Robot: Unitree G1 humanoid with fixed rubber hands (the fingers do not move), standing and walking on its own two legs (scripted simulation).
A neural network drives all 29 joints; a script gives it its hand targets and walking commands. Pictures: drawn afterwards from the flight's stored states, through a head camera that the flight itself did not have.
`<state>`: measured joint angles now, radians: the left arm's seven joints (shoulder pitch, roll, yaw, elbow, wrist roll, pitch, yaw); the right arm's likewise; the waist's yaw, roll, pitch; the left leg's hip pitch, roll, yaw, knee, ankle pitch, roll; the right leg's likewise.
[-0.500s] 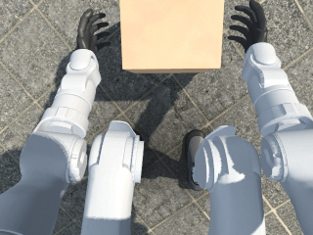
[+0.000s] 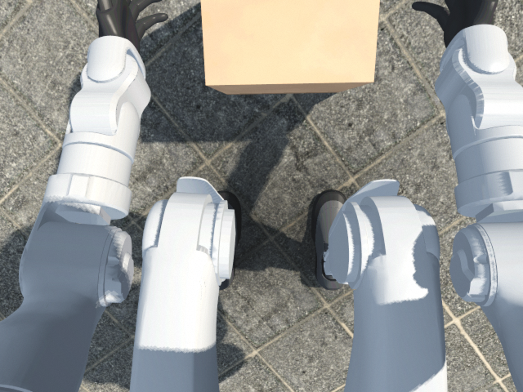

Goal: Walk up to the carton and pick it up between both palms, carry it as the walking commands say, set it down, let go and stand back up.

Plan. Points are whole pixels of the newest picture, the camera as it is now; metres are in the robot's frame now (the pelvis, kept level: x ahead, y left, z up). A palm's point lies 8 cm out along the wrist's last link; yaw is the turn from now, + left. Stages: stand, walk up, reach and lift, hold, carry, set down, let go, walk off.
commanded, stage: set down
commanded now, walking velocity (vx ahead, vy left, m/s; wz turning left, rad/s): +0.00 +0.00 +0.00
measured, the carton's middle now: (285, 26) +0.53 -0.01 -0.29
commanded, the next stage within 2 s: let go in 1.12 s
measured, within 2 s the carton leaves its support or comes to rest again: neither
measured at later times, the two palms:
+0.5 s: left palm out of the picture +0.51 +0.19 -0.03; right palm out of the picture +0.52 -0.20 -0.02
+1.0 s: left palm out of the picture +0.51 +0.19 +0.12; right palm out of the picture +0.52 -0.20 +0.12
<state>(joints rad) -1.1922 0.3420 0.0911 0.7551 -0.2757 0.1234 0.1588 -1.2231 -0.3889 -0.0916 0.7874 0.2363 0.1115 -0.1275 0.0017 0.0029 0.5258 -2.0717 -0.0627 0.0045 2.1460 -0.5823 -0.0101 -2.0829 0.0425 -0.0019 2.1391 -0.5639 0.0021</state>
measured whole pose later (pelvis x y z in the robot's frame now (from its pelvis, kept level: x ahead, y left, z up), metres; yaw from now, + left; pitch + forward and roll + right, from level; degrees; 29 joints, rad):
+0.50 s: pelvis -0.01 +0.00 +0.11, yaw +0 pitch +26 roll +0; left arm -1.17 0.32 0.18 0.58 -0.20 0.30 0.15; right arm -1.22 -0.36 -0.17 0.63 0.16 0.29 -0.12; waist 0.00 -0.01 0.52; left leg -1.73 -0.06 -0.02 1.78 -0.51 -0.01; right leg -1.74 0.05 0.01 1.77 -0.50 0.00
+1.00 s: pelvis +0.01 +0.00 +0.24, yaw -1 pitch +24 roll +1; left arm -1.07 0.30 0.19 0.57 -0.17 0.30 0.11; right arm -1.12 -0.35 -0.18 0.63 0.13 0.29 -0.07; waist 0.01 -0.01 0.49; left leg -1.29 -0.05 -0.03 1.26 -0.38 -0.01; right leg -1.30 0.06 0.04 1.26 -0.37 0.00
